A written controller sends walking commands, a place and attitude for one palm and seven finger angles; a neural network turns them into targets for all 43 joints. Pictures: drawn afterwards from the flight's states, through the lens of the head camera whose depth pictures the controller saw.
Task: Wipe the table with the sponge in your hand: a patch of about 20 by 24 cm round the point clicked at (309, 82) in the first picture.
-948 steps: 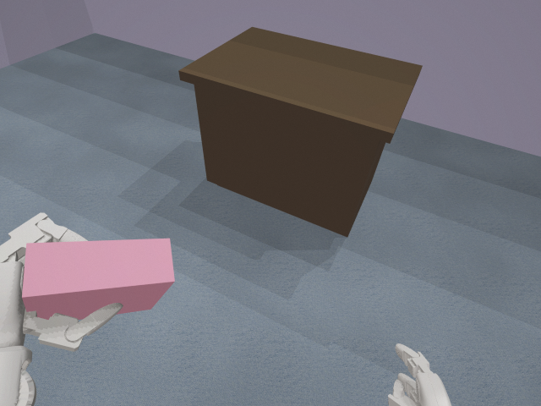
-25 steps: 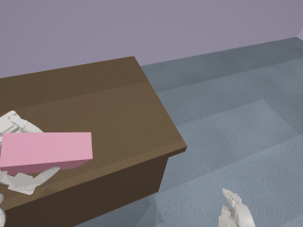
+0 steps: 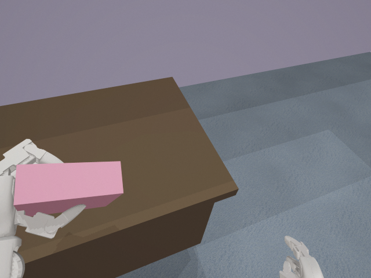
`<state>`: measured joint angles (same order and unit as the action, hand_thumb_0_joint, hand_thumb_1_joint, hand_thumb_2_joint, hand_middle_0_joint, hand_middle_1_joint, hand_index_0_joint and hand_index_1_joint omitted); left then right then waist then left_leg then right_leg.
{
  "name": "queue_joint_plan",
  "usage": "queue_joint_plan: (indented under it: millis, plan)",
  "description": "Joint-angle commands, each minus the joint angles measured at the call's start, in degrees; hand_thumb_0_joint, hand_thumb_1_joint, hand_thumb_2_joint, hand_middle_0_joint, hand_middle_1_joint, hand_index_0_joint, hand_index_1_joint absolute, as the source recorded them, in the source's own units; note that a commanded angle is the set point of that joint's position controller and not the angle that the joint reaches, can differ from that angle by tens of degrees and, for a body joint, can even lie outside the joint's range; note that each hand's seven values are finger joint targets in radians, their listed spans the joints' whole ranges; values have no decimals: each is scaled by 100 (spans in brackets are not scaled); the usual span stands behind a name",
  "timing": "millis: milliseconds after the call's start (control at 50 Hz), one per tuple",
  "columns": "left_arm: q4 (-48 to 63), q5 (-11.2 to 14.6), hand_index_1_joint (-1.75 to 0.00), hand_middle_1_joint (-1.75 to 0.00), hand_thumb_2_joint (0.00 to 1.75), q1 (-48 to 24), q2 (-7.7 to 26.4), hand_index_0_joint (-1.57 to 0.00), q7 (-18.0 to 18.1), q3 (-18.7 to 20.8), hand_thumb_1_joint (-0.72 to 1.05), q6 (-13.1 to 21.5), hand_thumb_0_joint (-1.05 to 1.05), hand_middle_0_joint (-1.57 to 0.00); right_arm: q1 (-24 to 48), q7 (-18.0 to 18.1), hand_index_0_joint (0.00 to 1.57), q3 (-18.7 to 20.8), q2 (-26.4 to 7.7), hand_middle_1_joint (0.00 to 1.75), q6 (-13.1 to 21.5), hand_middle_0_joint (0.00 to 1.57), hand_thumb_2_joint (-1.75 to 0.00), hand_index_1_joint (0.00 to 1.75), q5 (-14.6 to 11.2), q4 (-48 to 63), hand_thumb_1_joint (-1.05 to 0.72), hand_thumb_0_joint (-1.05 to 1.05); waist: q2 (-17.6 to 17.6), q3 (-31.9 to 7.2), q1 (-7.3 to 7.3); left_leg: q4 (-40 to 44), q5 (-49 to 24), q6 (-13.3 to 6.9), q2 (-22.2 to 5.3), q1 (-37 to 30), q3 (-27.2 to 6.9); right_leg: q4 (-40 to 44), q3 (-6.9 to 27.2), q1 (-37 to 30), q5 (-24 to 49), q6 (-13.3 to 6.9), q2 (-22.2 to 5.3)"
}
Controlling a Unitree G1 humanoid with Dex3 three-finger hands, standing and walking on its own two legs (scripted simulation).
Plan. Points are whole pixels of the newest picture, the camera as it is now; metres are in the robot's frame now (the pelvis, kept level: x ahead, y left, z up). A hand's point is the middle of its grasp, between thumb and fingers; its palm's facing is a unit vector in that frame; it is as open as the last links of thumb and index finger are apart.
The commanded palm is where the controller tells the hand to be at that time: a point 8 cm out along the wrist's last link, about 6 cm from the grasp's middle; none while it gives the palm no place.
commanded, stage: come to a stop and stand still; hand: left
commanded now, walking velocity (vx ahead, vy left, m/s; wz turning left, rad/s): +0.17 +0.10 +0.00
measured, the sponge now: (85, 188) +0.23 +0.19 +0.14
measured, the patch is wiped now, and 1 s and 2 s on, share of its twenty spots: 0.00 0.00 0.00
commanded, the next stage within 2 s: look again from close up in 1.00 s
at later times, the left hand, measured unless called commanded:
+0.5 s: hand (23, 168) +0.23 +0.27 +0.18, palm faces +0.35 -0.82 -0.46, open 9.5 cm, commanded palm +0.16 +0.30 +0.18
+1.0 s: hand (2, 187) +0.20 +0.29 +0.17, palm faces +0.42 -0.84 -0.34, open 9.5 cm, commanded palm +0.14 +0.31 +0.18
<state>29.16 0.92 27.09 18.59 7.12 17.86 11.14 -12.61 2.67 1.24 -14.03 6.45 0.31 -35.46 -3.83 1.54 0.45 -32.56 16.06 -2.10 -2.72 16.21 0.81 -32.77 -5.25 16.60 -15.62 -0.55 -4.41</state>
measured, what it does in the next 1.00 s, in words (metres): steps on the spot: left foot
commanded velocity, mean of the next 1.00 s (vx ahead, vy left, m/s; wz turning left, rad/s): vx -0.02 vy -0.06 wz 0.00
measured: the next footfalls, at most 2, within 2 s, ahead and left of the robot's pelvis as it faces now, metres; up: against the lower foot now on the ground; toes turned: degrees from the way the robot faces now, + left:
left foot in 0.02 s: +0.06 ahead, +0.16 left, +0.00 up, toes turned -1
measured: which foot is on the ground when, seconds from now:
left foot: up 0.00-0.00, down 0.02-1.00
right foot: down 0.00-1.00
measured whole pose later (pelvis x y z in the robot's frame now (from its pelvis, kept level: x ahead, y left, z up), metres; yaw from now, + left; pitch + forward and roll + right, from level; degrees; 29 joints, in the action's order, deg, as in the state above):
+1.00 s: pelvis -0.03 +0.03 +0.00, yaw -2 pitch -2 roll -1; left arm 24.8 1.6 20.1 21.0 7.0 21.8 13.9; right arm -14.0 1.6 -0.9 -11.3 12.2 -0.2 -35.8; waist -2.9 5.1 2.9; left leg -28.9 12.3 1.1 -3.6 14.4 2.2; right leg -25.5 -3.5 13.9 -9.4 1.8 -3.1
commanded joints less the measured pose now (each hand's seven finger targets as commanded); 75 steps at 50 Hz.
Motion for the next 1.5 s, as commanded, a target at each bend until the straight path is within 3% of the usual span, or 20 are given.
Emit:
queue_joint_plan:
  millis: [0, 20, 60, 120, 160, 240, 420, 440, 460, 480, 520, 580, 680, 720, 780, 840, 1000, 1120, 1320, 1480]
  plan:
    - [1602, 93, -160, -160, 130, -594, 1432, -120, 218, 1063, 10, 528, 0, -120, 588, 120, 20, 284, -461, 30, 354, 20, -90, 30, -55, 954, -90, 0, 665, -885, 25, 849, -1109, -166, -140, -690, -159, 219, 592, -480, 686, -219, -303]
    - [1412, 106, -160, -160, 130, -391, 1417, -120, 188, 1099, 10, 473, 0, -120, 608, 105, 20, 318, -553, 30, 295, 20, -90, 30, -120, 1014, -90, 0, 808, -835, 18, 835, -1773, -260, -484, -750, -655, -136, 423, -261, 753, -119, -27]
    - [1239, 136, -160, -160, 130, -268, 1408, -120, 116, 1169, 10, 397, 0, -120, 607, 68, 20, 215, -419, 30, 205, 20, -90, 30, -154, 1051, -90, 0, 1344, -738, -6, 930, -2251, -286, -640, -267, -775, -121, 84, -539, 545, 37, 169]
    - [969, 180, -160, -160, 130, -347, 1227, -120, 25, 1100, 10, 339, 0, -120, 578, 26, 20, 174, -367, 30, 207, 20, -90, 30, -183, 1037, -90, 0, 673, -572, -35, 901, -1957, -53, -512, 122, -511, 425, 131, -1020, 1259, 21, 211]
    - [918, 213, -160, -160, 130, -334, 1110, -120, -12, 963, 10, 287, 0, -120, 507, 4, 20, 181, -427, 30, 223, 20, -90, 30, -158, 1041, -90, 0, 609, -679, -59, 970, -2016, 77, -474, -30, -456, 474, 145, -1060, 1448, 20, 230]
    - [1417, 208, -160, -160, 130, -639, 1024, -120, -38, 647, 10, 227, 0, -120, 586, -20, 20, 96, -360, 30, 297, 20, -90, 30, -80, 1033, -90, 0, 1451, -737, -62, 1294, -2029, 155, -576, -417, -477, 549, 125, -827, 962, 70, 301]
    - [1746, 216, -160, -160, 130, -701, 1346, -120, 110, 938, 10, 200, 0, -120, 680, -9, 20, 76, -297, 30, 350, 20, -90, 30, -99, 1001, -90, 0, 1230, -1007, -41, 1107, -1100, 183, -325, -357, -198, 1013, 366, -1344, 1504, -5, 152]
    - [2252, -746, -160, -160, 130, -6279, 5475, -120, -17, 4047, 10, 663, 0, -120, -303, 23, 20, 201, -428, 30, 598, 20, -90, 30, 320, 647, -90, 0, 767, -56, 198, 195, -1713, 185, -432, 528, 201, 1082, 689, -477, 1393, -178, -12]
    - [-850, -175, -160, -160, 130, -3050, 2053, -120, -302, 1727, 10, 487, 0, -120, 50, 11, 20, 99, 53, 30, 600, 20, -90, 30, 193, 414, -90, 0, 440, -1015, 101, 587, -1419, 208, 8, -268, 232, 938, 816, -737, 2076, -425, -240]
    - [-189, 76, -160, -160, 130, -1713, 1854, -120, -236, 1491, 10, 460, 0, -120, 169, -13, 20, 225, -269, 30, 600, 20, -90, 30, 44, 902, -90, 0, 1042, -632, 236, 474, -1620, 344, -48, -428, 256, 1098, 1062, -718, 2515, -268, -119]
    - [-168, 237, -160, -160, 130, -1039, 978, -120, -299, 805, 10, 470, 0, -120, 385, -113, 20, 242, -385, 30, 637, 20, -90, 30, -76, 924, -90, 0, 1635, -1240, 140, 707, -1954, 201, -134, -806, 203, 644, 677, -992, 1935, -176, -21]
    - [725, 295, -160, -160, 130, -451, 946, -120, -263, 511, 10, 519, 0, -120, 473, -291, 20, 157, -391, 30, 650, 20, -90, 30, -107, 1083, -90, 0, 628, -1208, 208, 686, -1569, 219, -116, -353, 188, 817, 452, -1269, 1581, 0, 52]
    - [671, 323, -160, -160, 130, -363, 1530, -120, -59, 1147, 10, 460, 0, -120, 583, -97, 20, 148, -388, 30, 606, 20, -90, 30, -138, 1122, -90, 0, -672, -594, 150, 753, -12, 223, 144, -184, 102, 1516, 668, -438, -282, 4, -53]
    - [947, 304, -160, -160, 130, -752, 1957, -120, 30, 1540, 10, 523, 0, -120, 653, 33, 20, 141, -436, 30, 573, 20, -90, 30, -142, 1081, -90, 0, -189, -345, 88, 885, 135, 186, 91, -372, 56, 1600, 723, 7, -773, -17, -48]
    - [995, 261, -160, -160, 130, -1217, 1637, -120, 49, 1251, 10, 640, 0, -120, 545, 99, 20, 109, -433, 30, 644, 20, -90, 30, -111, 1090, -90, 0, 859, -239, 104, 1305, 560, 113, -34, 57, -62, 1301, 670, -365, -700, 7, 104]
    - [1098, 178, -160, -160, 130, -1512, 1501, -120, 51, 1040, 10, 724, 0, -120, 542, 91, 20, 91, -446, 30, 780, 20, -90, 30, -92, 1028, -90, 0, 1237, -270, 117, 1470, 961, 44, -142, 403, -131, 1085, 594, -800, -411, 14, 133]
    - [792, 54, -160, -160, 130, -1034, 1029, -120, 1, 614, 10, 648, 0, -120, 360, -119, 20, 119, -469, 30, 915, 20, -90, 30, -48, 873, -90, 0, 577, -340, 127, 1239, 562, 177, 34, 188, -15, 1424, 658, -733, -455, 28, 162]
    - [890, 93, -160, -160, 130, -982, 1359, -120, -31, 1054, 10, 627, 0, -120, 544, -126, 20, 101, -419, 30, 787, 20, -90, 30, -74, 914, -90, 0, 642, -374, 92, 1409, 112, 206, -21, 184, -77, 1221, 453, -969, 377, 81, 313]
    - [1724, 143, -160, -160, 130, -642, 1253, -120, -40, 959, 10, 652, 0, -120, 614, -154, 20, 148, -425, 30, 805, 20, -90, 30, -68, 973, -90, 0, 1111, -1190, 93, 949, -1912, 230, -71, -584, -12, 783, 349, -1427, 2217, 62, 250]
    - [1032, 215, -160, -160, 130, -536, 1162, -120, -87, 1002, 10, 481, 0, -120, 537, -131, 20, 172, -430, 30, 519, 20, -90, 30, -85, 989, -90, 0, 609, -841, 63, 1102, -1806, 295, -222, -377, -53, 864, 283, -1257, 1992, 99, 276]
